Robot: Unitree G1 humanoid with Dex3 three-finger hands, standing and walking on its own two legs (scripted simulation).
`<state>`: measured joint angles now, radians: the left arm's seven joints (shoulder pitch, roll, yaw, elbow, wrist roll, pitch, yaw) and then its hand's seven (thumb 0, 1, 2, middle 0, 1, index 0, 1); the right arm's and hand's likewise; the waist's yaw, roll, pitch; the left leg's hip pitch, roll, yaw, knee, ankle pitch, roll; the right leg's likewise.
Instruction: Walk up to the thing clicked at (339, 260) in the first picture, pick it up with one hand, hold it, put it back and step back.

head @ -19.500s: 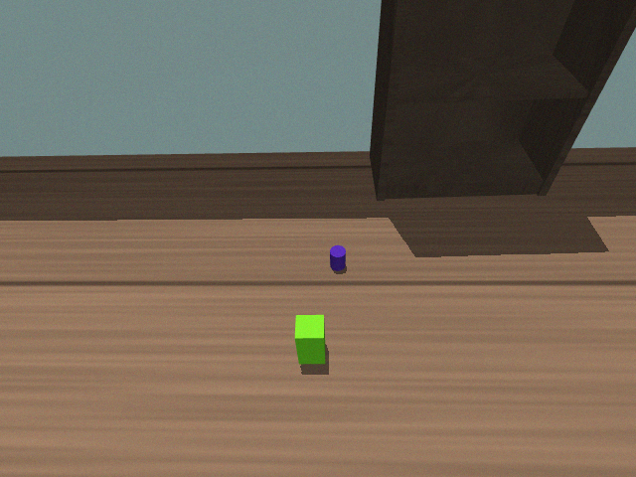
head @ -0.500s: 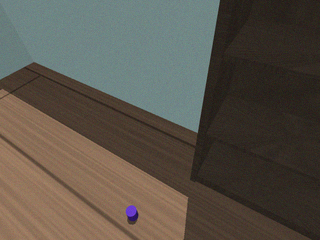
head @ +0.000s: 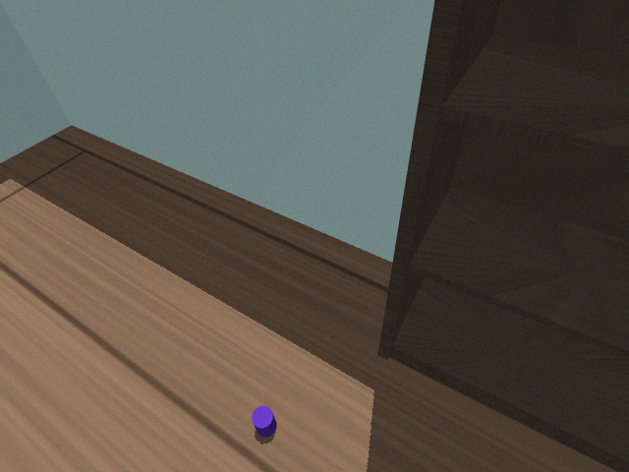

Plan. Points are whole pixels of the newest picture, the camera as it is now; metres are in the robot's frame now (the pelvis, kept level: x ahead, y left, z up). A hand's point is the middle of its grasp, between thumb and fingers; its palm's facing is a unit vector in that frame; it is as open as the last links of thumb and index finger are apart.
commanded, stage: walk up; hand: left
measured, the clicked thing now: (264, 421) +0.42 +0.22 -0.74
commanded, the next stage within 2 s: stand in 0.06 s
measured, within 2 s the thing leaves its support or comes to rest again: neither
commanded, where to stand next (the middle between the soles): +0.02 -0.02 m, yaw -1 degrees
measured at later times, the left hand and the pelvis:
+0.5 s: hand out of the picture +0.08 +0.25 -0.16, palm faces -0.01 -0.94 -0.34, open 7.3 cm; pelvis +0.00 +0.00 +0.00, yaw +0 degrees
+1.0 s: hand out of the picture +0.08 +0.25 -0.16, palm faces -0.01 -0.94 -0.34, open 7.3 cm; pelvis +0.01 -0.01 +0.00, yaw +1 degrees
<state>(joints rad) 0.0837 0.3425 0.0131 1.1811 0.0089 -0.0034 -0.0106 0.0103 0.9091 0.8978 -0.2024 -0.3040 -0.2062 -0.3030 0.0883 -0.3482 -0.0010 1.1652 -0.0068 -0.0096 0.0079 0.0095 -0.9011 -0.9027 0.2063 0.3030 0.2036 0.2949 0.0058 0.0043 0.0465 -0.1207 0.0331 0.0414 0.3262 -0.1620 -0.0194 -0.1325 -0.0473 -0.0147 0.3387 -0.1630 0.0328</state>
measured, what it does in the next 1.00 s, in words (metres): stands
